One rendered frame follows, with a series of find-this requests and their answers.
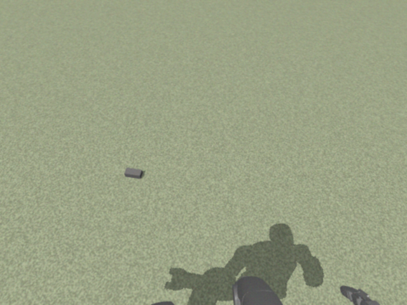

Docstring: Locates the right robot hand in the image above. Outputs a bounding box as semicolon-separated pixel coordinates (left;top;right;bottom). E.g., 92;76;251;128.
340;286;380;305

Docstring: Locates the small box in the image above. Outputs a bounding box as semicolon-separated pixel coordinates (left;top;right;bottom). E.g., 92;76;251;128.
124;168;143;179

